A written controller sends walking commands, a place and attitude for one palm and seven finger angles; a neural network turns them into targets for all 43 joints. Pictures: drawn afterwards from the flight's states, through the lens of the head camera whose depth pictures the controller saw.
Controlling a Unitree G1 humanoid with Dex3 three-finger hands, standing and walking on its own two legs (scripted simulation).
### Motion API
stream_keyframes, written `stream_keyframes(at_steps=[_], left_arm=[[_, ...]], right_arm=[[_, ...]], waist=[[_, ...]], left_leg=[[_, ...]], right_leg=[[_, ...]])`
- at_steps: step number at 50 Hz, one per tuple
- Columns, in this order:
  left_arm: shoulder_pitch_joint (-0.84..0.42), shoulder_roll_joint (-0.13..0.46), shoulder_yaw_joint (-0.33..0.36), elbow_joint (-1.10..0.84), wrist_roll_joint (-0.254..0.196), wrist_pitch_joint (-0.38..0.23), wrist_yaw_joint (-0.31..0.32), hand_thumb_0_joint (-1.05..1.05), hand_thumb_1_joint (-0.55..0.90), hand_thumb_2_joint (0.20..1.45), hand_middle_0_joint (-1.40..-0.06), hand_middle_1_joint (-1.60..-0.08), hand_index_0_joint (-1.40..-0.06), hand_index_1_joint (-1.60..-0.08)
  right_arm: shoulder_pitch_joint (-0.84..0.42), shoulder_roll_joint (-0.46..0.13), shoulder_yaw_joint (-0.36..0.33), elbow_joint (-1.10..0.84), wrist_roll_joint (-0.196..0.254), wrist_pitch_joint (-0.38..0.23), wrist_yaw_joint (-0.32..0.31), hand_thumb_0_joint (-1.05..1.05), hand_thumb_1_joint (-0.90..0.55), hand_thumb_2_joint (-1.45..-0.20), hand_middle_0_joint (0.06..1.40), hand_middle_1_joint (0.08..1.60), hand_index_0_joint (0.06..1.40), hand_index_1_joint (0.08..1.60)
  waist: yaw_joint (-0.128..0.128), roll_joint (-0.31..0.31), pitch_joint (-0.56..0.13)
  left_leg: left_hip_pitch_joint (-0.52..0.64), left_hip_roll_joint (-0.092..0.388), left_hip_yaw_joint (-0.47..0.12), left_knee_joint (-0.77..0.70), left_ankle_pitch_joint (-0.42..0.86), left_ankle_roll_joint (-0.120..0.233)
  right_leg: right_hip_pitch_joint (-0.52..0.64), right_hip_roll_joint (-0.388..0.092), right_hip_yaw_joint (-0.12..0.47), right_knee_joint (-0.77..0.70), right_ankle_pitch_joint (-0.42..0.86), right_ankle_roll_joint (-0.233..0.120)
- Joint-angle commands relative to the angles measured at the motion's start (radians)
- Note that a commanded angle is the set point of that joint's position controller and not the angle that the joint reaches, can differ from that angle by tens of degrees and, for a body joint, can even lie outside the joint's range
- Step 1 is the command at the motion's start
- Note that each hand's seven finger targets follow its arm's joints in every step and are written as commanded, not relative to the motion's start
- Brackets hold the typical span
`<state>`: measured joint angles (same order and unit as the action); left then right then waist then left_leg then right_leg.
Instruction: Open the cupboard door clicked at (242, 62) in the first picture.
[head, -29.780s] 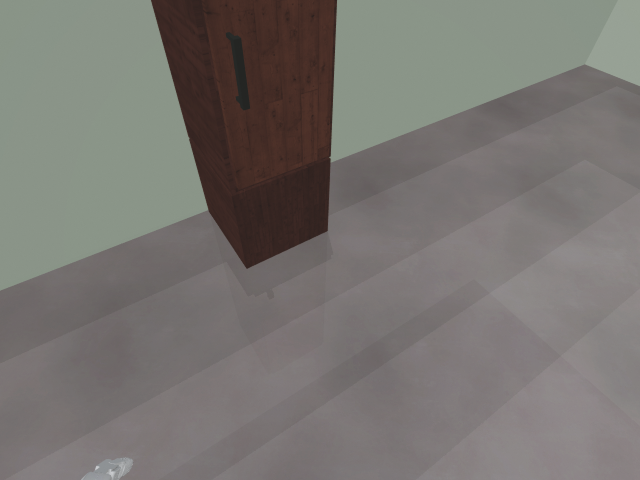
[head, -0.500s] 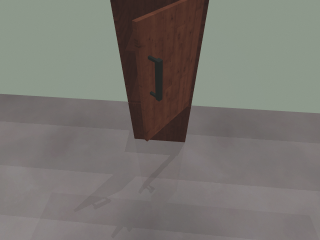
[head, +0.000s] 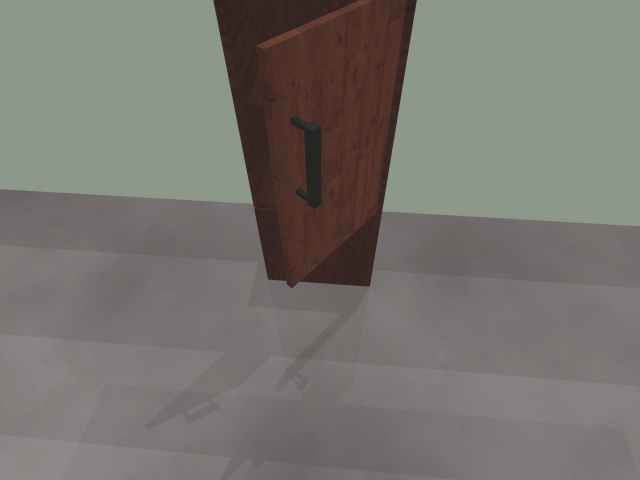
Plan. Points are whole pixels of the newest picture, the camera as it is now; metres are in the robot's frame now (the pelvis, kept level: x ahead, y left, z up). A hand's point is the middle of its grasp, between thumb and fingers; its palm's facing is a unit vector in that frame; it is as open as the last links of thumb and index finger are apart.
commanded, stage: look to check the result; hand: left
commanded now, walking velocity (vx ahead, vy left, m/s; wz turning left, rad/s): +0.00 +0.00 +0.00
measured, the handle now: (305, 164) +0.62 +0.07 +0.03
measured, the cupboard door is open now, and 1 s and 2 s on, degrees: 53 53 53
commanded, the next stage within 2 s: walk to a spot facing it in 0.04 s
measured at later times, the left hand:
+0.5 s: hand out of the picture +0.03 +0.19 -0.18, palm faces -0.04 -0.98 -0.22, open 7.4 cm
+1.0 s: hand out of the picture +0.11 +0.13 -0.17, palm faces -0.33 -0.91 -0.27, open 7.4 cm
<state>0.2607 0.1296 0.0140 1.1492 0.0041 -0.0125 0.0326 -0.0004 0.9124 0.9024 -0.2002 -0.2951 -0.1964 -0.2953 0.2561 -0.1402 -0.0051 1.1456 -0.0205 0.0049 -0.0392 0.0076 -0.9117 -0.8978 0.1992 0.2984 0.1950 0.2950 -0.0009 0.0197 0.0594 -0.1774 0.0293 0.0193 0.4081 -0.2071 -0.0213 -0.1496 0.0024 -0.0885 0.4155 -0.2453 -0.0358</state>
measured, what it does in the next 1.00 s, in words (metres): lifts its left foot, turning right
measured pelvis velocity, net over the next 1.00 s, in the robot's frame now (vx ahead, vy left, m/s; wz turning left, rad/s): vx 0.00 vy -0.04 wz -0.43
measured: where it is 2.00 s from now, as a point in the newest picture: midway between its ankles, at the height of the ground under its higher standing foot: outside the picture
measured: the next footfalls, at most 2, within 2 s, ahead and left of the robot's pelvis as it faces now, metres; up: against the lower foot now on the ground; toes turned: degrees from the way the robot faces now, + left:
left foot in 1.16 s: +0.11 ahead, +0.08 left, +0.00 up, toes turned -31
right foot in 1.48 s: -0.05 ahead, -0.16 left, +0.00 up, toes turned -46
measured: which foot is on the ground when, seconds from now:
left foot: down 0.00-0.70, up 0.72-1.00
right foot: down 0.00-1.00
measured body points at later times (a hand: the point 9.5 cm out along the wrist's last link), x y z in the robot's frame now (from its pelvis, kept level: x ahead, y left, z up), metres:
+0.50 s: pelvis +0.00 +0.00 -0.01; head +0.04 -0.01 +0.44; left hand +0.04 +0.24 -0.17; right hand +0.00 -0.24 -0.17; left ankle +0.01 +0.13 -0.74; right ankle -0.01 -0.09 -0.74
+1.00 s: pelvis +0.00 -0.04 +0.00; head +0.04 -0.07 +0.44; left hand +0.13 +0.18 -0.14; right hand +0.03 -0.32 -0.15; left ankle +0.05 +0.11 -0.68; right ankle -0.03 -0.11 -0.74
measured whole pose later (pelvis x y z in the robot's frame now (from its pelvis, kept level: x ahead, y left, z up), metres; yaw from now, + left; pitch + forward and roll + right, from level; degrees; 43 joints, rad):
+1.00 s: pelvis +0.00 -0.04 +0.00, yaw -25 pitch +1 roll +2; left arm 0.24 0.19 0.07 0.95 0.02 0.03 0.01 0.00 0.91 0.90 -0.20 -0.30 -0.20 -0.30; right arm 0.05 -0.22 -0.07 0.89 -0.01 0.05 -0.03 0.01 -0.91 -0.90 0.20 0.30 0.19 0.29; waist 0.04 0.00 0.11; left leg -0.46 0.03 -0.01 0.98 -0.42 -0.07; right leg -0.27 0.09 0.12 0.50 -0.23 -0.07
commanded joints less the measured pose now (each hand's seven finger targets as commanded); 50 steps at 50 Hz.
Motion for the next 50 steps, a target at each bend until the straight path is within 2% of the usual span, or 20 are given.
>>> stream_keyframes(at_steps=[1, 8, 13, 17, 20, 23, 24, 25, 27, 29, 31, 33, 34, 35, 36, 37, 38, 39, 43, 50], left_arm=[[0.077, 0.110, 0.023, -0.019, 0.002, -0.007, 0.006, 0.000, 0.900, 0.900, -0.200, -0.300, -0.200, -0.300], [0.069, 0.116, 0.022, -0.019, 0.002, -0.008, 0.005, 0.000, 0.900, 0.900, -0.200, -0.300, -0.200, -0.300], [0.046, 0.151, 0.056, -0.051, 0.008, 0.014, 0.000, 0.000, 0.900, 0.900, -0.200, -0.300, -0.200, -0.300], [0.022, 0.181, 0.082, -0.087, 0.013, 0.032, -0.008, 0.000, 0.900, 0.900, -0.200, -0.300, -0.200, -0.300], [-0.005, 0.189, 0.095, -0.114, 0.014, 0.038, -0.014, 0.000, 0.900, 0.900, -0.200, -0.300, -0.200, -0.300], [-0.033, 0.165, 0.097, -0.153, 0.014, 0.043, -0.024, 0.000, 0.900, 0.900, -0.200, -0.300, -0.200, -0.300], [-0.043, 0.148, 0.096, -0.166, 0.014, 0.045, -0.029, 0.000, 0.900, 0.900, -0.200, -0.300, -0.200, -0.300], [-0.061, 0.138, 0.095, -0.182, 0.014, 0.049, -0.034, 0.000, 0.900, 0.900, -0.200, -0.300, -0.200, -0.300], [-0.077, 0.142, 0.102, -0.202, 0.018, 0.058, -0.041, 0.000, 0.900, 0.900, -0.200, -0.300, -0.200, -0.300], [-0.075, 0.124, 0.099, -0.210, 0.017, 0.054, -0.051, 0.000, 0.900, 0.900, -0.200, -0.300, -0.200, -0.300], [-0.038, 0.121, 0.093, -0.209, 0.017, 0.048, -0.055, 0.000, 0.900, 0.900, -0.200, -0.300, -0.200, -0.300], [0.042, 0.155, 0.104, -0.194, 0.017, 0.043, -0.053, 0.000, 0.900, 0.900, -0.200, -0.300, -0.200, -0.300], [0.088, 0.244, 0.119, -0.184, 0.028, 0.031, -0.043, 0.000, 0.900, 0.900, -0.200, -0.300, -0.200, -0.300], [0.100, 0.345, 0.139, -0.188, 0.031, 0.026, -0.025, 0.000, 0.900, 0.900, -0.200, -0.300, -0.200, -0.300], [0.119, 0.344, 0.136, -0.191, 0.015, 0.025, -0.014, 0.000, 0.900, 0.900, -0.200, -0.300, -0.200, -0.300], [0.083, 0.335, 0.132, -0.206, 0.016, 0.028, -0.011, 0.000, 0.900, 0.900, -0.200, -0.300, -0.200, -0.300], [0.025, 0.297, 0.128, -0.224, 0.020, 0.029, -0.005, 0.000, 0.900, 0.900, -0.200, -0.300, -0.200, -0.300], [-0.007, 0.275, 0.121, -0.237, 0.019, 0.027, -0.002, 0.000, 0.900, 0.900, -0.200, -0.300, -0.200, -0.300], [0.017, 0.269, 0.114, -0.250, 0.018, 0.017, 0.002, 0.000, 0.900, 0.900, -0.200, -0.300, -0.200, -0.300], [0.020, 0.279, 0.119, -0.265, 0.026, 0.025, -0.008, 0.000, 0.900, 0.900, -0.200, -0.300, -0.200, -0.300]], right_arm=[[0.066, -0.083, -0.008, -0.019, 0.000, -0.005, -0.002, 0.000, -0.900, -0.900, 0.200, 0.300, 0.200, 0.300], [0.068, -0.082, -0.007, -0.014, -0.001, -0.006, -0.002, 0.000, -0.900, -0.900, 0.200, 0.300, 0.200, 0.300], [0.062, -0.105, -0.033, -0.034, -0.001, 0.013, -0.013, 0.000, -0.900, -0.900, 0.200, 0.300, 0.200, 0.300], [0.043, -0.116, -0.053, -0.077, -0.001, 0.023, -0.017, 0.000, -0.900, -0.900, 0.200, 0.300, 0.200, 0.300], [0.040, -0.123, -0.062, -0.099, 0.000, 0.020, -0.018, 0.000, -0.900, -0.900, 0.200, 0.300, 0.200, 0.300], [0.040, -0.171, -0.075, -0.121, -0.006, 0.012, -0.023, 0.000, -0.900, -0.900, 0.200, 0.300, 0.200, 0.300], [0.050, -0.202, -0.082, -0.128, -0.009, 0.009, -0.025, 0.000, -0.900, -0.900, 0.200, 0.300, 0.200, 0.300], [0.057, -0.217, -0.087, -0.134, -0.012, 0.004, -0.027, 0.000, -0.900, -0.900, 0.200, 0.300, 0.200, 0.300], [0.043, -0.220, -0.082, -0.155, -0.018, -0.002, -0.026, 0.000, -0.900, -0.900, 0.200, 0.300, 0.200, 0.300], [-0.029, -0.228, -0.083, -0.185, -0.023, -0.005, -0.023, 0.000, -0.900, -0.900, 0.200, 0.300, 0.200, 0.300], [-0.050, -0.243, -0.087, -0.203, -0.024, 0.000, -0.017, 0.000, -0.900, -0.900, 0.200, 0.300, 0.200, 0.300], [-0.082, -0.251, -0.094, -0.220, -0.013, 0.008, -0.011, 0.000, -0.900, -0.900, 0.200, 0.300, 0.200, 0.300], [-0.088, -0.206, -0.091, -0.240, 0.001, 0.015, -0.005, 0.000, -0.900, -0.900, 0.200, 0.300, 0.200, 0.300], [-0.124, -0.142, -0.077, -0.291, 0.005, 0.017, 0.003, 0.000, -0.900, -0.900, 0.200, 0.300, 0.200, 0.300], [-0.117, -0.173, -0.081, -0.296, 0.006, 0.028, 0.004, 0.000, -0.900, -0.900, 0.200, 0.300, 0.200, 0.300], [-0.133, -0.156, -0.081, -0.293, 0.009, 0.028, 0.010, 0.000, -0.900, -0.900, 0.200, 0.300, 0.200, 0.300], [-0.163, -0.161, -0.082, -0.288, 0.007, 0.028, 0.006, 0.000, -0.900, -0.900, 0.200, 0.300, 0.200, 0.300], [-0.165, -0.167, -0.082, -0.288, 0.005, 0.028, 0.007, 0.000, -0.900, -0.900, 0.200, 0.300, 0.200, 0.300], [-0.163, -0.139, -0.074, -0.290, 0.011, 0.031, 0.011, 0.000, -0.900, -0.900, 0.200, 0.300, 0.200, 0.300], [-0.214, -0.141, -0.075, -0.334, 0.018, 0.025, 0.006, 0.000, -0.900, -0.900, 0.200, 0.300, 0.200, 0.300]], waist=[[0.000, -0.019, 0.006], [-0.002, -0.024, 0.008], [-0.007, -0.033, 0.009], [-0.010, -0.086, 0.001], [-0.016, -0.074, -0.022], [-0.020, 0.078, -0.026], [-0.024, 0.170, -0.030], [-0.028, 0.243, -0.031], [-0.015, 0.189, -0.025], [0.016, 0.150, -0.019], [0.025, 0.132, -0.058], [0.073, 0.053, -0.077], [0.095, -0.187, -0.076], [0.105, -0.437, -0.050], [0.103, -0.325, -0.082], [0.083, -0.223, -0.047], [0.059, -0.239, -0.044], [0.046, -0.225, -0.044], [0.036, -0.092, -0.145], [0.040, -0.140, -0.084]], left_leg=[[0.006, 0.069, -0.051, -0.058, 0.133, 0.038], [0.010, 0.069, -0.048, -0.063, 0.141, 0.036], [0.002, 0.083, 0.013, 0.020, 0.095, 0.027], [-0.017, 0.075, 0.057, 0.091, 0.010, 0.019], [0.005, 0.088, 0.057, 0.095, -0.006, 0.021], [0.050, 0.199, -0.040, -0.006, 0.023, 0.066], [0.057, 0.283, -0.114, -0.073, 0.034, 0.112], [0.057, 0.373, -0.165, -0.134, 0.101, 0.172], [0.039, 0.416, -0.156, -0.148, 0.161, 0.216], [0.017, 0.373, -0.044, -0.094, 0.249, 0.179], [0.028, 0.334, 0.038, -0.011, 0.274, 0.134], [-0.050, 0.280, 0.105, 0.141, 0.153, 0.066], [-0.178, 0.160, 0.171, 0.349, -0.081, 0.001], [-0.390, 0.018, 0.148, 0.614, -0.444, -0.034], [-0.391, 0.039, 0.016, 0.726, -0.425, -0.026], [-0.425, 0.057, -0.006, 0.760, -0.387, -0.024], [-0.446, 0.064, -0.027, 0.777, -0.327, -0.029], [-0.440, 0.063, -0.036, 0.778, -0.281, -0.035], [-0.367, 0.027, -0.025, 0.675, -0.212, -0.046], [-0.306, -0.006, -0.040, 0.483, -0.227, -0.035]], right_leg=[[-0.030, -0.110, 0.098, -0.107, 0.115, -0.009], [-0.018, -0.112, 0.097, -0.108, 0.137, -0.009], [-0.060, -0.120, 0.153, -0.057, 0.235, -0.027], [-0.112, -0.138, 0.221, -0.047, 0.217, -0.053], [-0.148, -0.124, 0.247, -0.019, 0.220, -0.057], [-0.237, -0.031, 0.183, 0.126, 0.174, -0.019], [-0.274, 0.009, 0.125, 0.255, 0.076, -0.001], [-0.315, 0.021, 0.075, 0.435, -0.187, 0.013], [-0.358, -0.019, 0.109, 0.606, -0.300, 0.023], [-0.306, -0.047, 0.100, 0.520, -0.269, 0.023], [-0.215, -0.030, 0.038, 0.379, -0.226, 0.027], [-0.055, -0.021, 0.029, 0.131, 0.001, 0.023], [0.035, -0.138, 0.237, -0.061, 0.194, -0.014], [0.071, -0.346, 0.590, -0.117, 0.500, -0.116], [0.078, -0.372, 0.569, -0.093, 0.534, -0.177], [0.046, -0.345, 0.522, -0.079, 0.423, -0.208], [0.035, -0.281, 0.535, -0.057, 0.409, -0.196], [0.037, -0.253, 0.489, -0.036, 0.457, -0.181], [0.098, -0.205, 0.441, -0.005, 0.559, -0.162], [0.023, -0.189, 0.526, -0.036, 0.450, -0.173]])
